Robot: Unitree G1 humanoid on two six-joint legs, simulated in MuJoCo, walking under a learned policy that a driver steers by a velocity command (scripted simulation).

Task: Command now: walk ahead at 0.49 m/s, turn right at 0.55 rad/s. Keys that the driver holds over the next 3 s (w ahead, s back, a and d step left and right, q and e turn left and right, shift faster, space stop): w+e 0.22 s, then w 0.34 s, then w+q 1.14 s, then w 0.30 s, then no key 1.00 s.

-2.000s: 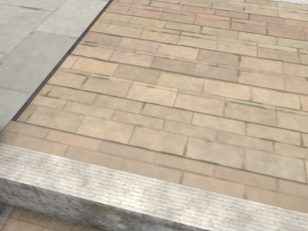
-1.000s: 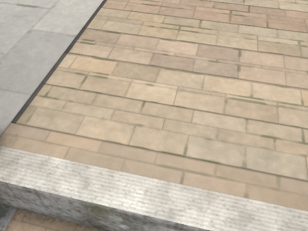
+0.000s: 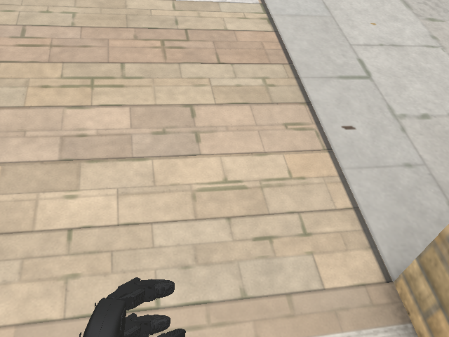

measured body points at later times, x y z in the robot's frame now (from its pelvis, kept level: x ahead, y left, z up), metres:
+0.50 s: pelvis +0.08 +0.01 +0.07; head +0.07 +0.05 +0.52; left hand +0.31 +0.08 -0.02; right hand -0.02 -0.16 -0.06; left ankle +0.09 +0.11 -0.65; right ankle +0.10 -0.15 -0.37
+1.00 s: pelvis +0.22 -0.18 +0.07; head +0.24 -0.22 +0.52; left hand +0.29 +0.08 -0.04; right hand +0.31 -0.44 -0.07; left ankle +0.12 -0.03 -0.32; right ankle +0.12 -0.32 -0.65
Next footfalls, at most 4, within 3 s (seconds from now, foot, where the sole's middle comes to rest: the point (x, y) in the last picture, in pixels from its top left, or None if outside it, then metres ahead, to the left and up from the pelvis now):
0.22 left None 0.13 0.10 -0.68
0.86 right None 0.15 -0.32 -0.69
1.20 left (241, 318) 0.44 -0.11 -0.48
1.74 right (270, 203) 0.76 -0.23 -0.48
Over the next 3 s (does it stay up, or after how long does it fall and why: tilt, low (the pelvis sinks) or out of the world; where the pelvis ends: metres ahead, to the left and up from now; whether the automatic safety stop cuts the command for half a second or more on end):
stays up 0.87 -0.08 0.29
